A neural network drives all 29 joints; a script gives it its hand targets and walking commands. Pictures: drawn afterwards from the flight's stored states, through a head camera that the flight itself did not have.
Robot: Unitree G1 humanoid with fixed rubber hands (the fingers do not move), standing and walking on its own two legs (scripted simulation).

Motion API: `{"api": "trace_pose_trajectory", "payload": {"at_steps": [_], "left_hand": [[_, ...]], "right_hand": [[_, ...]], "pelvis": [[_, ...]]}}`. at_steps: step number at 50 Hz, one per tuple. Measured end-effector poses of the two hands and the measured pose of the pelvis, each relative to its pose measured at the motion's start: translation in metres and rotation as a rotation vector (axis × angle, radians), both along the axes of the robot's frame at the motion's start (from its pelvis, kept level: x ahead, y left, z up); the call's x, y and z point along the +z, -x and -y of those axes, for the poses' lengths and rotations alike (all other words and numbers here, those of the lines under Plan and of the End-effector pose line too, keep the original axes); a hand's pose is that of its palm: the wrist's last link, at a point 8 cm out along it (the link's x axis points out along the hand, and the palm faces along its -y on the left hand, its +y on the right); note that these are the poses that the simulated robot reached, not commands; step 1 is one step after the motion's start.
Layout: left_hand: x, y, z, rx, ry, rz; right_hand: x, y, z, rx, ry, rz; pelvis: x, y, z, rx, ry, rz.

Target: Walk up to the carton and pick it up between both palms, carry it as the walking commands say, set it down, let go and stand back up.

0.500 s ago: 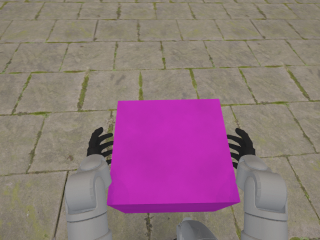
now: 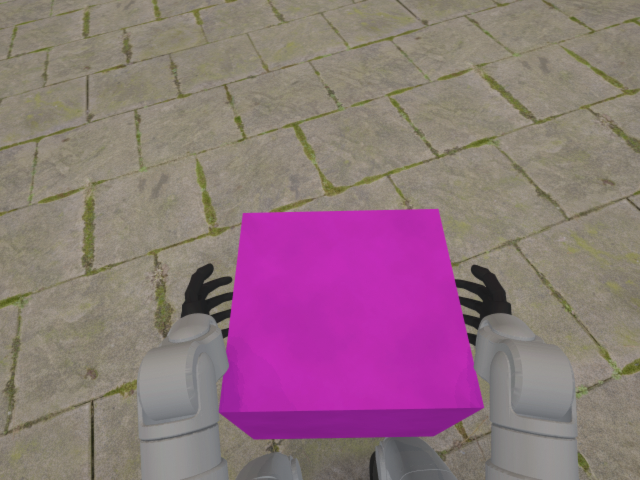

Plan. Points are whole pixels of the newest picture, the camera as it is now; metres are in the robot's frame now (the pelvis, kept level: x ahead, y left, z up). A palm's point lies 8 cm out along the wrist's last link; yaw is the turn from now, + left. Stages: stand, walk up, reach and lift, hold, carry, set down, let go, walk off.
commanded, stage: carry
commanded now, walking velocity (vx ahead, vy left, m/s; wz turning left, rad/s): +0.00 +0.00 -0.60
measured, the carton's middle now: (342, 329) +0.31 +0.01 -0.04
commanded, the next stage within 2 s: none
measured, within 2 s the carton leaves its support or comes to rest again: neither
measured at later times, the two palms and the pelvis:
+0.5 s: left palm (338, 281) +0.30 +0.00 +0.11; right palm out of the picture +0.22 -0.32 +0.09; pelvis +0.00 -0.09 -0.01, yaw -14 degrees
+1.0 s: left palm (402, 316) +0.26 -0.06 +0.11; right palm out of the picture +0.14 -0.37 +0.11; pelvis -0.06 -0.11 +0.02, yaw -22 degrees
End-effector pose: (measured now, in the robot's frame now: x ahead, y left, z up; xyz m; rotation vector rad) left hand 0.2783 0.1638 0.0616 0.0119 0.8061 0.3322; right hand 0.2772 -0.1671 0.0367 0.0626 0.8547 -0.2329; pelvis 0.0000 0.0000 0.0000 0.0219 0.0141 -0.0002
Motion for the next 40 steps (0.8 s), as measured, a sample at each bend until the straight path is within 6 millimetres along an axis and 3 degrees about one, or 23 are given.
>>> {"api": "trace_pose_trajectory", "payload": {"at_steps": [3, 6, 12, 18, 22, 25, 29, 32, 35, 40], "left_hand": [[-0.012, 0.003, 0.013, -0.029, 0.047, -0.033], [-0.012, 0.002, 0.024, -0.055, 0.104, -0.021], [0.032, -0.017, 0.047, -0.118, 0.100, 0.121], [0.055, -0.026, 0.094, -0.187, 0.097, 0.182], [0.060, -0.026, 0.132, -0.209, 0.070, 0.232], [0.051, -0.024, 0.161, -0.259, 0.029, 0.212], [0.028, -0.013, 0.183, -0.313, -0.022, 0.079], [0.012, -0.002, 0.192, -0.333, -0.015, 0.012], [0.003, 0.008, 0.196, -0.341, 0.022, -0.017], [0.006, 0.015, 0.201, -0.361, 0.108, 0.010]], "right_hand": [[0.004, 0.013, 0.013, -0.029, 0.048, -0.033], [0.022, 0.020, 0.024, -0.057, 0.106, -0.020], [0.060, 0.025, 0.045, -0.126, 0.092, 0.117], [0.078, 0.036, 0.089, -0.194, 0.085, 0.176], [0.071, 0.041, 0.125, -0.213, 0.058, 0.223], [0.050, 0.054, 0.151, -0.249, 0.026, 0.207], [0.019, 0.084, 0.167, -0.302, -0.013, 0.072], [0.009, 0.104, 0.174, -0.322, -0.005, 0.004], [0.013, 0.117, 0.178, -0.330, 0.032, -0.025], [0.042, 0.131, 0.181, -0.353, 0.117, 0.002]], "pelvis": [[0.006, 0.009, 0.005, -0.030, 0.006, -0.020], [0.013, 0.014, 0.010, -0.054, 0.016, -0.031], [0.021, 0.009, 0.018, -0.131, 0.051, -0.021], [0.020, 0.001, 0.046, -0.200, 0.039, -0.004], [0.003, -0.003, 0.076, -0.217, 0.005, 0.018], [-0.005, 0.002, 0.087, -0.245, 0.014, 0.024], [0.000, 0.019, 0.091, -0.294, -0.001, 0.014], [0.005, 0.034, 0.094, -0.316, -0.006, 0.006], [0.010, 0.047, 0.095, -0.325, -0.004, -0.009], [0.018, 0.059, 0.096, -0.349, 0.020, -0.028]]}}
